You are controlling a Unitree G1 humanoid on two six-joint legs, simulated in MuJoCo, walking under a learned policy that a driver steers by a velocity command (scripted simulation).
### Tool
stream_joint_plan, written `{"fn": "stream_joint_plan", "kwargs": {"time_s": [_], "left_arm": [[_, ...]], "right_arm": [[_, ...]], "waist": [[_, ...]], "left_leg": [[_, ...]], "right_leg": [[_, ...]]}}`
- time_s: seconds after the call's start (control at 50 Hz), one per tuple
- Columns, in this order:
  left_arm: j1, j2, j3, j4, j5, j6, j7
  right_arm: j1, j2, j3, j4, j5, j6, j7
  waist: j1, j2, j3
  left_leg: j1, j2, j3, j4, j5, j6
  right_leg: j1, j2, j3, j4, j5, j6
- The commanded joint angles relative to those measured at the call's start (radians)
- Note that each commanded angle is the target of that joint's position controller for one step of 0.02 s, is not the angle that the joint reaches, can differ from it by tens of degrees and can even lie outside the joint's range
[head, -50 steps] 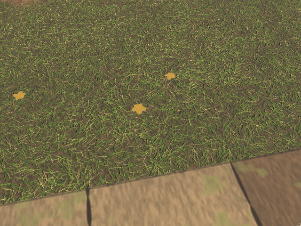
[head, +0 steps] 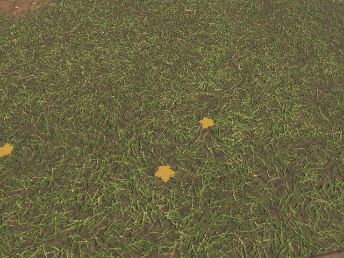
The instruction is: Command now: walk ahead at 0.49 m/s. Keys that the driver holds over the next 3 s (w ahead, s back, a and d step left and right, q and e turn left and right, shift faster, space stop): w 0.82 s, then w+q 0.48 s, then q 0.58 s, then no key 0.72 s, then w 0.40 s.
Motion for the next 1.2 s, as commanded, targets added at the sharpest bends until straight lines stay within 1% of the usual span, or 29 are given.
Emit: {"fn": "stream_joint_plan", "kwargs": {"time_s": [0.02, 0.06, 0.16, 0.26, 0.32, 0.36, 0.38, 0.4, 0.42, 0.44, 0.46, 0.48, 0.5, 0.54, 0.58, 0.64, 0.7, 0.8, 0.86, 0.9, 0.92, 0.94, 0.96, 0.98, 1.0, 1.02, 1.06, 1.12, 1.2], "left_arm": [[0.091, 0.044, -0.004, 0.000, -0.001, -0.035, 0.006], [0.129, 0.071, -0.002, 0.006, -0.002, -0.038, 0.006], [0.224, 0.064, -0.014, 0.015, -0.006, -0.033, 0.006], [0.309, 0.075, -0.016, 0.042, 0.004, -0.028, 0.017], [0.278, 0.096, -0.011, 0.042, 0.012, -0.026, 0.026], [0.247, 0.113, -0.006, 0.040, 0.011, -0.021, 0.026], [0.232, 0.105, -0.010, 0.026, 0.002, -0.021, 0.024], [0.311, 0.011, -0.031, -0.009, -0.039, -0.022, 0.010], [0.320, 0.059, -0.011, 0.002, -0.030, -0.019, 0.009], [0.223, 0.087, 0.002, -0.024, -0.010, -0.014, 0.010], [0.155, 0.075, 0.000, -0.046, -0.004, -0.020, 0.005], [0.132, 0.055, 0.001, -0.048, 0.000, -0.016, 0.002], [0.141, 0.041, 0.001, -0.050, 0.016, -0.003, -0.002], [0.166, 0.010, -0.002, -0.041, 0.025, 0.021, -0.014], [0.111, 0.013, 0.001, -0.065, 0.026, 0.033, -0.021], [-0.035, 0.029, 0.001, -0.119, 0.021, 0.040, -0.025], [-0.160, 0.018, -0.008, -0.162, 0.011, 0.036, -0.028], [-0.292, 0.021, -0.016, -0.210, 0.006, 0.028, -0.025], [-0.290, 0.041, -0.007, -0.227, 0.006, 0.015, -0.021], [-0.116, 0.070, 0.010, -0.177, 0.006, -0.001, -0.009], [0.058, 0.100, 0.025, -0.122, 0.018, -0.014, 0.002], [0.230, 0.194, 0.049, -0.099, 0.046, -0.022, 0.016], [0.231, 0.265, 0.066, -0.102, 0.048, -0.013, 0.007], [0.140, 0.186, 0.054, -0.122, 0.017, 0.002, 0.001], [0.035, 0.117, 0.032, -0.139, 0.011, -0.001, -0.001], [-0.011, 0.076, 0.022, -0.141, 0.013, -0.009, -0.004], [-0.004, 0.038, 0.010, -0.121, 0.005, -0.021, 0.009], [0.064, 0.054, 0.013, -0.095, -0.005, -0.044, 0.014], [0.123, 0.060, 0.012, -0.080, 0.001, -0.048, 0.018]], "right_arm": [[0.098, -0.025, -0.010, -0.023, -0.011, 0.024, 0.013], [0.003, -0.040, -0.013, -0.061, -0.012, 0.035, 0.018], [-0.236, -0.037, -0.004, -0.145, 0.006, 0.033, 0.026], [-0.364, -0.045, 0.000, -0.193, 0.011, 0.025, 0.023], [-0.320, -0.069, -0.011, -0.194, 0.009, 0.012, 0.016], [-0.094, -0.103, -0.033, -0.122, 0.006, -0.001, 0.001], [0.077, -0.146, -0.052, -0.071, -0.012, -0.011, -0.009], [0.218, -0.260, -0.083, -0.055, -0.039, -0.012, -0.017], [0.189, -0.243, -0.084, -0.052, -0.009, 0.004, -0.002], [0.067, -0.205, -0.073, -0.066, 0.013, 0.008, 0.003], [-0.016, -0.139, -0.055, -0.081, 0.017, 0.003, 0.007], [-0.048, -0.096, -0.043, -0.078, 0.014, -0.005, 0.007], [-0.047, -0.062, -0.031, -0.062, 0.016, -0.011, 0.002], [0.004, -0.057, -0.026, -0.035, 0.015, -0.027, -0.003], [0.048, -0.093, -0.031, -0.018, 0.018, -0.037, -0.004], [0.105, -0.100, -0.028, -0.006, 0.018, -0.036, -0.004], [0.155, -0.095, -0.021, 0.003, 0.018, -0.034, -0.004], [0.243, -0.106, -0.020, 0.033, 0.011, -0.031, -0.015], [0.236, -0.119, -0.023, 0.041, 0.003, -0.025, -0.025], [0.193, -0.142, -0.029, 0.032, 0.002, -0.021, -0.026], [0.169, -0.138, -0.027, 0.023, 0.011, -0.019, -0.022], [0.168, -0.098, -0.015, -0.016, 0.025, -0.022, -0.017], [0.317, 0.000, -0.002, -0.014, 0.066, -0.014, -0.016], [0.233, -0.114, -0.031, -0.004, 0.034, -0.001, -0.021], [0.142, -0.106, -0.035, -0.032, 0.028, -0.002, -0.015], [0.108, -0.080, -0.033, -0.040, 0.025, -0.001, -0.011], [0.115, -0.055, -0.037, -0.041, 0.002, 0.026, 0.003], [0.074, -0.031, -0.041, -0.067, -0.001, 0.054, 0.019], [-0.074, -0.035, -0.038, -0.128, 0.000, 0.065, 0.033]], "waist": [[-0.040, -0.032, 0.009], [-0.031, -0.044, 0.032], [0.032, -0.063, 0.051], [0.073, -0.085, 0.050], [0.027, -0.095, 0.025], [-0.070, -0.090, -0.087], [-0.138, -0.069, -0.178], [-0.132, 0.120, -0.338], [-0.114, 0.128, -0.387], [-0.064, 0.049, -0.211], [-0.042, 0.009, -0.102], [-0.010, -0.001, -0.039], [0.021, 0.015, -0.014], [0.043, 0.026, -0.018], [0.050, 0.030, -0.002], [0.023, 0.034, 0.031], [-0.008, 0.039, 0.042], [-0.050, 0.053, 0.050], [-0.025, 0.053, 0.048], [0.054, 0.056, -0.038], [0.128, 0.023, -0.134], [0.174, -0.080, -0.278], [0.100, -0.283, -0.386], [0.087, -0.084, -0.287], [0.057, -0.055, -0.138], [0.035, -0.039, -0.067], [-0.006, -0.079, -0.028], [-0.024, -0.081, -0.020], [-0.009, -0.084, 0.017]], "left_leg": [[-0.100, 0.062, -0.019, -0.054, 0.037, -0.022], [-0.174, 0.078, 0.008, -0.130, 0.105, -0.040], [-0.218, 0.059, 0.074, -0.425, 0.278, -0.066], [-0.226, 0.016, 0.104, -0.592, 0.284, -0.037], [-0.126, -0.026, 0.113, -0.656, 0.173, 0.010], [0.135, -0.085, 0.131, -0.736, 0.157, 0.052], [0.388, -0.011, 0.057, -0.755, 0.177, 0.087], [0.728, 0.298, -0.365, -0.770, 0.087, 0.208], [0.748, 0.395, -0.676, -0.911, 0.067, 0.270], [0.598, 0.346, -0.531, -0.940, -0.014, 0.233], [0.448, 0.310, -0.415, -0.987, 0.015, 0.202], [0.343, 0.261, -0.320, -1.022, 0.079, 0.162], [0.268, 0.218, -0.246, -1.042, 0.139, 0.131], [0.227, 0.184, -0.172, -1.058, 0.246, 0.119], [0.230, 0.170, -0.123, -1.076, 0.311, 0.122], [0.266, 0.148, -0.080, -1.101, 0.362, 0.115], [0.305, 0.127, -0.038, -1.096, 0.448, 0.097], [0.459, 0.164, -0.026, -1.059, 0.551, 0.101], [0.527, 0.195, -0.043, -0.971, 0.723, 0.098], [0.510, 0.173, -0.036, -0.778, 0.933, 0.075], [0.409, 0.129, -0.008, -0.585, 0.846, 0.056], [0.196, 0.063, 0.027, -0.288, 0.471, 0.039], [-0.129, -0.106, 0.052, 0.033, -0.253, 0.007], [-0.190, -0.035, -0.048, 0.087, -0.174, 0.021], [-0.201, 0.001, -0.052, 0.054, -0.075, 0.021], [-0.175, 0.034, -0.047, 0.013, -0.017, 0.017], [-0.116, 0.061, -0.037, -0.034, 0.021, 0.002], [-0.161, 0.068, -0.017, -0.052, 0.079, -0.011], [-0.275, 0.080, 0.013, -0.159, 0.220, -0.027]], "right_leg": [[0.023, -0.300, 0.310, -0.285, 0.152, -0.113], [0.039, -0.283, 0.264, -0.311, 0.178, -0.105], [0.120, -0.240, 0.181, -0.308, 0.361, -0.057], [0.303, -0.282, 0.174, -0.256, 0.494, -0.060], [0.370, -0.310, 0.156, -0.147, 0.742, -0.052], [0.353, -0.287, 0.126, 0.105, 0.895, -0.026], [0.199, -0.255, 0.105, 0.317, 0.714, -0.010], [-0.150, -0.129, 0.038, 0.709, 0.228, 0.039], [-0.318, -0.021, 0.130, 0.915, -0.329, 0.037], [-0.397, -0.096, 0.185, 0.938, -0.243, 0.026], [-0.395, -0.133, 0.183, 0.884, -0.163, 0.026], [-0.359, -0.164, 0.178, 0.820, -0.122, 0.027], [-0.309, -0.183, 0.176, 0.770, -0.103, 0.038], [-0.264, -0.186, 0.155, 0.729, -0.081, 0.056], [-0.315, -0.198, 0.136, 0.682, -0.037, 0.073], [-0.413, -0.216, 0.107, 0.557, 0.070, 0.097], [-0.409, -0.200, 0.075, 0.378, 0.156, 0.108], [-0.403, -0.161, 0.044, 0.205, 0.169, 0.079], [-0.347, -0.134, 0.050, 0.143, 0.069, 0.043], [-0.120, -0.075, 0.036, 0.077, 0.016, 0.013], [0.121, -0.094, 0.055, 0.022, 0.077, -0.011], [0.391, -0.336, 0.307, 0.012, 0.007, -0.057], [0.595, -0.586, 0.739, -0.105, -0.036, -0.180], [0.468, -0.525, 0.705, -0.147, -0.159, -0.140], [0.308, -0.486, 0.545, -0.186, -0.153, -0.102], [0.198, -0.443, 0.431, -0.227, -0.067, -0.069], [0.092, -0.379, 0.268, -0.257, 0.042, -0.017], [0.093, -0.366, 0.156, -0.273, 0.183, -0.007], [0.121, -0.343, 0.041, -0.288, 0.264, 0.004]]}}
